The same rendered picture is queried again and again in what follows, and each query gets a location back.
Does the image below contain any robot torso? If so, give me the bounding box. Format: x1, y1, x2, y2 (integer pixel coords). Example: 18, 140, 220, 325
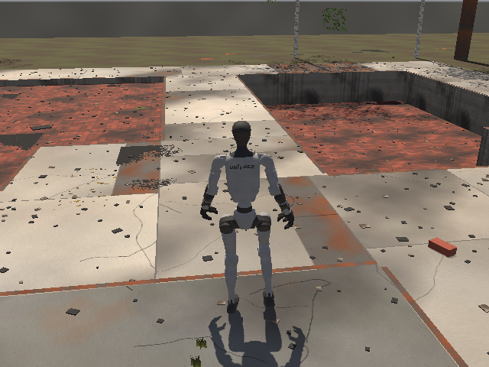
225, 150, 261, 229

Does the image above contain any left robot hand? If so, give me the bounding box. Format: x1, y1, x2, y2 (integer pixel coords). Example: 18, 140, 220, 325
200, 206, 218, 220

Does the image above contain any robot left upper arm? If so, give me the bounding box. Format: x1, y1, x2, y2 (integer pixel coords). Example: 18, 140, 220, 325
206, 154, 227, 196

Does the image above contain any right robot forearm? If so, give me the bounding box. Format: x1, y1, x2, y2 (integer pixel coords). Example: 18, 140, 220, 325
274, 184, 291, 215

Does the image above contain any robot right upper arm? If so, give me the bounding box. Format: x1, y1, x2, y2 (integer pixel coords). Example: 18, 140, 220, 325
258, 154, 281, 196

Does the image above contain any left robot forearm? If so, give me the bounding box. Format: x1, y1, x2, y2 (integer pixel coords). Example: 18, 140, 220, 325
201, 184, 214, 209

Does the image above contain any robot left shin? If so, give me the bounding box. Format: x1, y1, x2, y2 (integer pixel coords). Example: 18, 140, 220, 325
225, 254, 237, 304

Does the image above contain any right robot hand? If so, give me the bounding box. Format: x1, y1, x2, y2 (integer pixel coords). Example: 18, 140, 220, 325
277, 210, 294, 229

